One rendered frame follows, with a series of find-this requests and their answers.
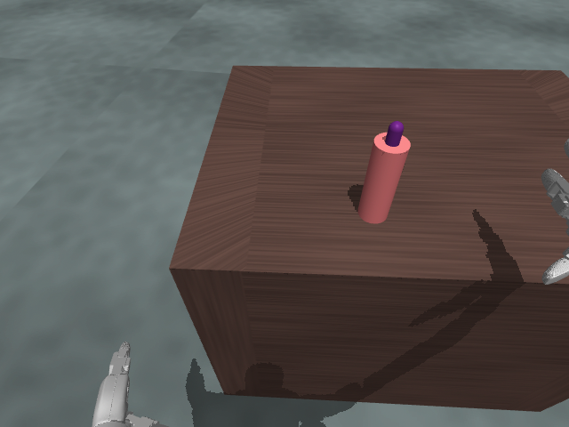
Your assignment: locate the left robot hand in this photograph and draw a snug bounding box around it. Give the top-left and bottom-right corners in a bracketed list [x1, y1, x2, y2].
[92, 342, 169, 427]

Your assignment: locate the right robot hand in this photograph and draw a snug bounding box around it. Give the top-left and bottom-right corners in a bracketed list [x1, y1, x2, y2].
[541, 139, 569, 285]

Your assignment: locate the bottle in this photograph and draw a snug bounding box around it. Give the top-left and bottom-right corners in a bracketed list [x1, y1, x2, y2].
[357, 121, 411, 224]

